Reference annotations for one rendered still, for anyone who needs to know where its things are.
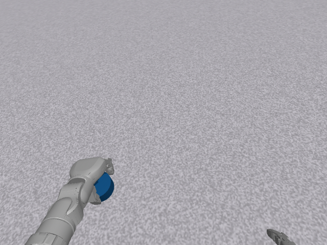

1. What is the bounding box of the tin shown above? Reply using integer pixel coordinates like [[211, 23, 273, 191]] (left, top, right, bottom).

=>
[[94, 172, 114, 202]]

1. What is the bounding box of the left robot hand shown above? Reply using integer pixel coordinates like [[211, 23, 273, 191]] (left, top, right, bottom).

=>
[[69, 157, 114, 205]]

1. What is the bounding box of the left robot arm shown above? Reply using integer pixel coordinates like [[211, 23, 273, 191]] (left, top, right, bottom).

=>
[[25, 175, 94, 245]]

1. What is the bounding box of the right robot hand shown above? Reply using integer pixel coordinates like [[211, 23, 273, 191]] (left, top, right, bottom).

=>
[[267, 229, 296, 245]]

